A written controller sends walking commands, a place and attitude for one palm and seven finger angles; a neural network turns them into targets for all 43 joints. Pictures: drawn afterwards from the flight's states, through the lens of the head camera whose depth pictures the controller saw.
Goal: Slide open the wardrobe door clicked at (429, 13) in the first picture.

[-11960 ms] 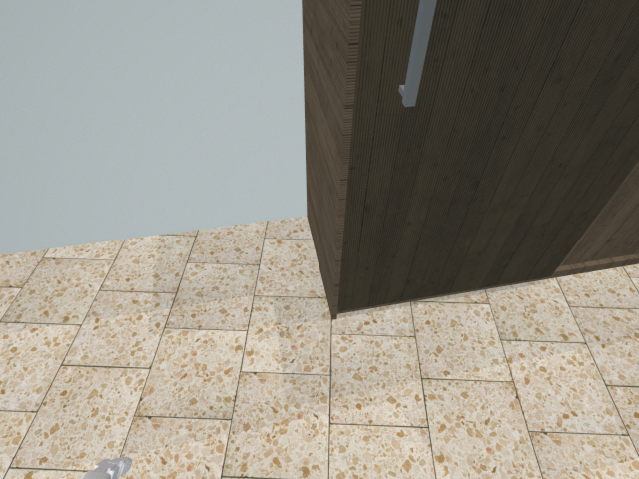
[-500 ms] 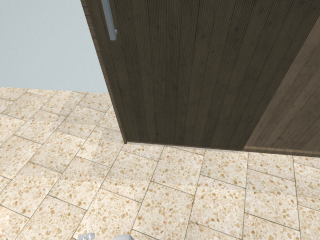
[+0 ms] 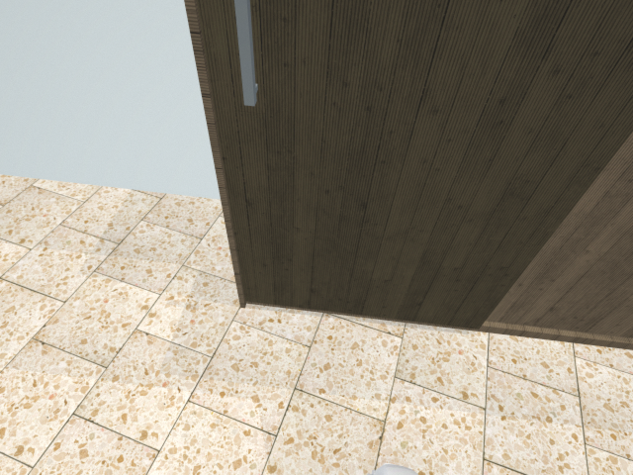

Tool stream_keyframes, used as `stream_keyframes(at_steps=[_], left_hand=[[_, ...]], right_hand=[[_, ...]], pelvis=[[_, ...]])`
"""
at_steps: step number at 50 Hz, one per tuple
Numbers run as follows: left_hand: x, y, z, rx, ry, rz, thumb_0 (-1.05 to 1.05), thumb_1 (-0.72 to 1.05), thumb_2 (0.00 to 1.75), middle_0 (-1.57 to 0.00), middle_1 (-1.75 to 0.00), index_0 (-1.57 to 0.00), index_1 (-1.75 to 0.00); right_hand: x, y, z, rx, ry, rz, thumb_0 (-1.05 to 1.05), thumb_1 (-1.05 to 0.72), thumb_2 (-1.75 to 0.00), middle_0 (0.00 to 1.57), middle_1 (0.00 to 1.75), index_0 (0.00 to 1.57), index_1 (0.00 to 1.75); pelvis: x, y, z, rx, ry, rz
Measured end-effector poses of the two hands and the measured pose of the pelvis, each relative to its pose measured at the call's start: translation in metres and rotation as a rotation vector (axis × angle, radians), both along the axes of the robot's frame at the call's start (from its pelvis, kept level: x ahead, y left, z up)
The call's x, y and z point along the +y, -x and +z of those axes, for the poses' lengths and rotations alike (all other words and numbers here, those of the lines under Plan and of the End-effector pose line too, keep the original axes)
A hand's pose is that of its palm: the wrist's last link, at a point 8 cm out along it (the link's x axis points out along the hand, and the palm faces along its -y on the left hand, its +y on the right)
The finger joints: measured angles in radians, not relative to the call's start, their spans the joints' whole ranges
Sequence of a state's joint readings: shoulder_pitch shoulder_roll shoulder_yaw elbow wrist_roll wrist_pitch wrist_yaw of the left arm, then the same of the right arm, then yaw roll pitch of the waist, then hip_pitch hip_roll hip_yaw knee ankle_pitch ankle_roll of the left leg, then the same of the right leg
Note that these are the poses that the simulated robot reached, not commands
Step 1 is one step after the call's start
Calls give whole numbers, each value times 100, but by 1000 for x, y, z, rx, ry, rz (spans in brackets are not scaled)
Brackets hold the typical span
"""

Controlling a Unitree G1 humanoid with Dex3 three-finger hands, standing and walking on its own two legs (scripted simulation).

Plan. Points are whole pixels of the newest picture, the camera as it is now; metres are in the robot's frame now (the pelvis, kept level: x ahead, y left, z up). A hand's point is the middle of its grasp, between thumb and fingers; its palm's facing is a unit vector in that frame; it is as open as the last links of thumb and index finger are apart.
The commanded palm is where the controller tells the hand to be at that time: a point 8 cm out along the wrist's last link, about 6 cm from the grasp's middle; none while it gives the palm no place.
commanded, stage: take the last steps up to it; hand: left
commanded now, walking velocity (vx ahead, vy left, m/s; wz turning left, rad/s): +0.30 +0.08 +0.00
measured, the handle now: (245, 7) +0.75 +0.17 +0.25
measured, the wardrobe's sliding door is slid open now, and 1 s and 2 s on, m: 0.00 0.00 0.00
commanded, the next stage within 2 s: come to a stop and stand still in 0.54 s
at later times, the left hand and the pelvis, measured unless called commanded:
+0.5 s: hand (212, 415) +0.24 +0.17 -0.17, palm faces +0.13 -0.96 -0.23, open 7.1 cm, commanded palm none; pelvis +0.19 -0.02 -0.01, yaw +3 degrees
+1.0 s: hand (175, 379) +0.30 +0.25 -0.19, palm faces +0.09 -0.98 -0.20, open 7.4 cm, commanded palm none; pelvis +0.26 +0.05 -0.01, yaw +1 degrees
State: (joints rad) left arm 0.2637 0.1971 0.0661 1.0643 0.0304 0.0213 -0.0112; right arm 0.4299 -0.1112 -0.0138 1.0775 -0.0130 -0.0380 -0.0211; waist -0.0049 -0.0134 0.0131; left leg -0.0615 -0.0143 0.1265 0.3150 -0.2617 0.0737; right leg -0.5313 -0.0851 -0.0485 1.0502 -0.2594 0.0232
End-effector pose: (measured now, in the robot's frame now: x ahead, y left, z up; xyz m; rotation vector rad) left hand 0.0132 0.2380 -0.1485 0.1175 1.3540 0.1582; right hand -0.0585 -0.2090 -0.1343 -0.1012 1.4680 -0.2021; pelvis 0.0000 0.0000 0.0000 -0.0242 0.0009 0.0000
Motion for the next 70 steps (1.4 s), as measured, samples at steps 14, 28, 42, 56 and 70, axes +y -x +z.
stream_keyframes(at_steps=[14,28,42,56,70], left_hand=[[-58,-213,-8,-252,15,-121,1,91,90,-19,-30,-19,-30],[-5,-196,4,-65,-62,67,-3,95,90,-20,-30,-20,-30],[46,-221,-21,145,14,98,0,91,90,-19,-30,-19,-30],[52,-291,-8,-81,-40,15,0,91,90,-19,-30,-19,-30],[-22,-228,7,-31,-61,8,1,92,90,-20,-30,-20,-30]], right_hand=[[-4,-28,-23,224,-77,-106,1,-90,-90,20,30,20,30],[-34,-330,-10,-234,11,127,1,-91,-90,19,29,20,30],[58,-446,3,-318,47,186,0,-91,-90,20,29,20,30],[4,-372,5,-212,111,87,0,-91,-90,20,30,21,30],[-34,-275,-25,-53,-21,11,1,-91,-90,19,29,20,30]], pelvis=[[-29,-110,-28,2,-14,4],[-8,-207,-8,1,0,57],[59,-278,-11,-24,20,36],[38,-248,-8,-16,29,30],[-12,-220,-8,0,-23,39]])
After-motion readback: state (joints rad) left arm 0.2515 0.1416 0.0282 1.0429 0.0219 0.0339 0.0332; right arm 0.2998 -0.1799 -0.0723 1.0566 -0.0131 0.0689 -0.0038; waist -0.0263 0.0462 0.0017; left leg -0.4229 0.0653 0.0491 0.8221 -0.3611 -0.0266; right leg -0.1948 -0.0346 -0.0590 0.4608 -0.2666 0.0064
